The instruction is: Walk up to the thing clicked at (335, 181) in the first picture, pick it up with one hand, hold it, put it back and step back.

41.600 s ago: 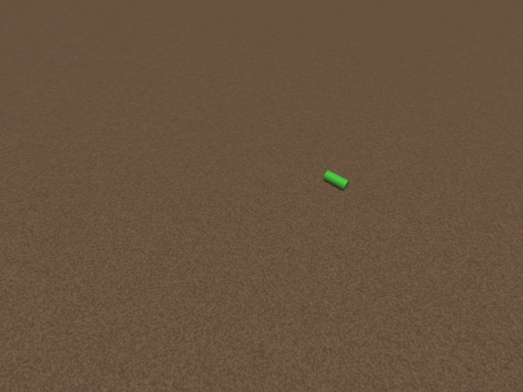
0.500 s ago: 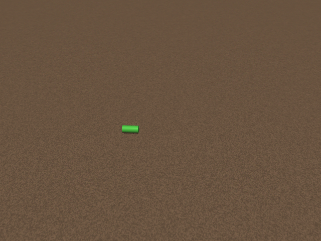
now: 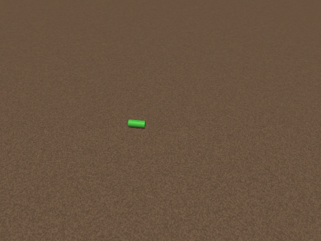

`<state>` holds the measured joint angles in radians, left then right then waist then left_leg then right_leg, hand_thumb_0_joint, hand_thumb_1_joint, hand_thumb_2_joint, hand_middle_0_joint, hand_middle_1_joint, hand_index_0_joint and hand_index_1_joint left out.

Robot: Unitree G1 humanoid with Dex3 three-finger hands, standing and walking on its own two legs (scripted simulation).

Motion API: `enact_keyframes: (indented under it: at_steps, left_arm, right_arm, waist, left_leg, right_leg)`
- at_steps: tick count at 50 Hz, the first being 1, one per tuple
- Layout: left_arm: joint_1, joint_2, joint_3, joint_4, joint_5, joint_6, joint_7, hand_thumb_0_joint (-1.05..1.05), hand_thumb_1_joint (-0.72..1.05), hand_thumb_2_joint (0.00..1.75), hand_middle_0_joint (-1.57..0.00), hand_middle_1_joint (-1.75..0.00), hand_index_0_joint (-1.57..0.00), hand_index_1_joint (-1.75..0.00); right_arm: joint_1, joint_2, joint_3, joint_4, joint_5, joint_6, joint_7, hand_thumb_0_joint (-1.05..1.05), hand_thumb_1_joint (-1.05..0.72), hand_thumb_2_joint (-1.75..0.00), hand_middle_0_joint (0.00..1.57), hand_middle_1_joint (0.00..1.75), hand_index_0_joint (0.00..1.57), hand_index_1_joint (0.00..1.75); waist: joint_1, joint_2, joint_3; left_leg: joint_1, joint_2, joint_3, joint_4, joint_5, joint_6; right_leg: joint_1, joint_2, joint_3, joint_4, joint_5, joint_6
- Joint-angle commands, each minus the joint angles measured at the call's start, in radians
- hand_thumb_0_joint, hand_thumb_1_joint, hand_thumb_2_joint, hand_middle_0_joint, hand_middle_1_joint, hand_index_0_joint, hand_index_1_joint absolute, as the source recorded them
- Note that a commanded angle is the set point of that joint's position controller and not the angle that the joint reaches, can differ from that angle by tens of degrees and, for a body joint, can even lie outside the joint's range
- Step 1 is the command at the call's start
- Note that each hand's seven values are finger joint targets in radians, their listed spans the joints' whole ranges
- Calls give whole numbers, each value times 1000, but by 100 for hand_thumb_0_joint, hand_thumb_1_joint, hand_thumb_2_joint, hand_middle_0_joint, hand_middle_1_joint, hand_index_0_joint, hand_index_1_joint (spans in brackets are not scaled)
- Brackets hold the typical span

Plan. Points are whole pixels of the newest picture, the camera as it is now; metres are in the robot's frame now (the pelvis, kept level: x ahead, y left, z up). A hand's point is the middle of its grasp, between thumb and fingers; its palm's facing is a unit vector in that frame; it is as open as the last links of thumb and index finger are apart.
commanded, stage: step back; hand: left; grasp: from above
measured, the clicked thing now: (136, 123) +1.06 +0.15 -0.73
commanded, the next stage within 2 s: stand in 0.08 s
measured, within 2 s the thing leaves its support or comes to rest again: neither
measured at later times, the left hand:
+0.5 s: hand out of the picture +0.10 +0.23 -0.13, palm faces -0.03 -0.94 -0.35, open 7.3 cm
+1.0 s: hand out of the picture +0.10 +0.24 -0.13, palm faces -0.04 -0.94 -0.34, open 7.3 cm
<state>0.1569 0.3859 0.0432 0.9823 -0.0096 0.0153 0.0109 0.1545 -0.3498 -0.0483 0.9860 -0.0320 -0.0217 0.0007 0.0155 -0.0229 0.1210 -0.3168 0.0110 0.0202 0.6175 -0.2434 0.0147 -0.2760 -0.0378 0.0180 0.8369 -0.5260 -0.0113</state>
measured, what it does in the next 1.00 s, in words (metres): stands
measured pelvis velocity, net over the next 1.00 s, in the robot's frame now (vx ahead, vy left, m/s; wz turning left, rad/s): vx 0.02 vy -0.02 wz -0.01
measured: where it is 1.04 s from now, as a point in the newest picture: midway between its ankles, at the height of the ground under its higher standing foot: outside the picture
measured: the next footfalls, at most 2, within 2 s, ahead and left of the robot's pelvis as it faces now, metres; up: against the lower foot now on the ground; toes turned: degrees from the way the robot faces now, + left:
none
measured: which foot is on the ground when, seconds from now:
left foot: down 0.00-1.00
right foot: down 0.00-1.00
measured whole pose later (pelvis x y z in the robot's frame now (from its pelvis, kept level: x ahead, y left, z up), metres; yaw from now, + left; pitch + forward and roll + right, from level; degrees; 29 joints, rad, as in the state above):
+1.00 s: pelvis +0.02 -0.02 +0.02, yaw +0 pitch -2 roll +0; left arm 0.11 0.36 0.00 1.14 0.00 -0.01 -0.01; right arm 0.10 -0.35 0.00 1.15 -0.01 -0.01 0.01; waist -0.01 0.00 0.05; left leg -0.17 0.04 0.02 0.34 -0.13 -0.03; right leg -0.07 -0.02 0.00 0.33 -0.22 0.03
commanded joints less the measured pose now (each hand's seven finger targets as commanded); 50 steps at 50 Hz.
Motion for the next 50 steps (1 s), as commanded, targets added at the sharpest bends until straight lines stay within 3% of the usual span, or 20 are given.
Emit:
enact_keyframes:
  at_steps: [1,3,4,5,6,7,8,9,10,11,12,13,17,23,25,28,31,40,45,50]
  left_arm:
    - [38,180,46,-26,6,-14,2,0,90,90,-20,-30,-20,-30]
    - [51,169,48,-11,4,-21,3,0,90,90,-20,-30,-20,-30]
    - [65,118,24,4,11,-25,1,0,90,90,-20,-30,-20,-30]
    - [65,127,22,13,13,-35,2,0,90,90,-20,-30,-20,-30]
    - [78,138,21,28,15,-46,4,0,90,90,-20,-30,-20,-30]
    - [61,188,26,22,26,-59,9,0,90,90,-20,-30,-20,-30]
    - [9,246,32,14,33,-68,12,0,90,90,-20,-30,-20,-30]
    - [-76,269,30,8,26,-68,10,0,90,90,-20,-30,-20,-30]
    - [-100,254,26,16,26,-63,6,0,90,90,-20,-30,-20,-30]
    - [-108,209,12,23,23,-61,-1,0,90,90,-20,-30,-20,-30]
    - [-91,172,1,32,16,-57,-7,0,90,90,-20,-30,-20,-30]
    - [-82,169,-3,37,17,-59,-7,0,90,90,-20,-30,-20,-30]
    - [-77,191,1,66,15,-66,-7,0,90,90,-20,-30,-20,-30]
    - [-87,192,0,81,15,-62,-5,0,90,90,-20,-30,-20,-30]
    - [-98,195,3,82,16,-60,-5,0,90,90,-20,-30,-20,-30]
    - [-90,189,1,91,16,-58,-7,0,90,90,-20,-30,-20,-30]
    - [-102,195,3,87,18,-58,-7,0,90,90,-20,-30,-20,-30]
    - [-99,189,1,95,15,-56,-8,0,90,90,-20,-30,-20,-30]
    - [-103,190,-1,99,20,-51,-9,0,90,90,-20,-30,-20,-30]
    - [-94,188,-3,98,17,-53,-8,0,90,90,-20,-30,-20,-30]
  right_arm:
    - [-74,-273,-50,-75,-2,-15,-24,0,-90,-90,20,30,20,30]
    - [-76,-265,-51,-57,-1,-11,-22,0,-90,-90,20,30,20,30]
    - [-69,-253,-42,-46,5,-13,-15,0,-90,-90,20,30,20,30]
    - [-71,-247,-43,-40,8,-9,-11,0,-90,-90,20,30,20,30]
    - [-78,-238,-40,-37,17,-5,-9,0,-90,-90,20,30,20,30]
    - [-80,-200,-30,-45,31,-6,-9,0,-90,-90,20,30,20,30]
    - [-63,-173,-22,-47,42,-7,-7,0,-90,-90,20,30,20,30]
    - [-59,-165,-15,-28,44,-6,-4,0,-90,-90,20,30,20,30]
    - [-69,-173,-12,-8,37,-5,-1,0,-90,-90,20,30,20,30]
    - [-95,-197,-13,4,31,-11,2,0,-90,-90,20,30,20,30]
    - [-128,-223,-18,14,26,-13,7,0,-90,-90,20,30,20,30]
    - [-147,-229,-21,20,22,-15,9,0,-90,-90,20,30,20,30]
    - [-107,-198,-4,50,26,-18,8,0,-90,-90,20,30,20,30]
    - [-129,-198,-1,76,27,-15,8,0,-90,-90,20,30,20,30]
    - [-120,-198,1,85,25,-16,7,0,-90,-90,20,30,20,30]
    - [-129,-208,1,93,25,-14,6,0,-90,-90,20,30,20,30]
    - [-126,-204,4,93,24,-17,5,0,-90,-90,20,30,20,30]
    - [-115,-217,7,107,25,-17,1,0,-90,-90,20,30,20,30]
    - [-106,-219,9,110,25,-12,-1,0,-90,-90,20,30,20,30]
    - [-111,-219,10,111,25,-14,0,0,-90,-90,20,30,20,30]
  waist:
    - [10,171,-121]
    - [4,205,-124]
    - [11,210,-143]
    - [9,184,-145]
    - [20,150,-167]
    - [14,54,-196]
    - [-33,-25,-192]
    - [-70,2,-179]
    - [-62,-10,-151]
    - [-48,2,-131]
    - [-21,36,-121]
    - [-12,27,-122]
    - [-27,-19,-131]
    - [-20,2,-114]
    - [-21,21,-124]
    - [-15,27,-102]
    - [-16,27,-135]
    - [-17,33,-156]
    - [-24,27,-132]
    - [-20,26,-144]
  left_leg:
    - [34,255,-251,-270,56,175]
    - [50,237,-221,-240,153,154]
    - [107,204,-209,-247,158,139]
    - [124,186,-196,-214,176,119]
    - [121,182,-171,-168,225,92]
    - [92,146,-131,-94,236,45]
    - [90,80,-83,-77,187,7]
    - [161,61,-74,-173,82,2]
    - [237,82,-90,-217,42,12]
    - [256,126,-138,-235,64,21]
    - [213,129,-144,-242,39,25]
    - [188,132,-139,-240,65,27]
    - [214,123,-103,-254,215,15]
    - [211,117,-94,-292,147,-2]
    - [193,122,-96,-305,179,-5]
    - [180,116,-95,-317,106,-8]
    - [198,125,-95,-316,173,-9]
    - [215,131,-93,-313,219,-7]
    - [192,130,-97,-329,130,-6]
    - [217,131,-93,-316,212,-6]
  right_leg:
    - [-43,-11,42,22,-12,-22]
    - [-28,-2,-1,-83,59,-4]
    - [16,3,-11,-211,60,10]
    - [58,19,-25,-354,139,20]
    - [137,-3,-4,-481,302,21]
    - [199,-75,100,-512,455,6]
    - [166,-158,202,-514,568,-28]
    - [75,-160,184,-483,488,-46]
    - [-28,-139,162,-481,339,-37]
    - [-26,-90,108,-479,280,-18]
    - [23,-63,70,-504,252,-6]
    - [71,-70,66,-518,293,1]
    - [116,-89,77,-515,470,-1]
    - [109,-92,74,-564,382,0]
    - [149,-92,68,-553,412,-2]
    - [129,-90,70,-578,347,0]
    - [154,-93,64,-568,398,-3]
    - [165,-92,57,-573,435,2]
    - [147,-91,55,-586,366,1]
    - [148,-94,55,-582,418,3]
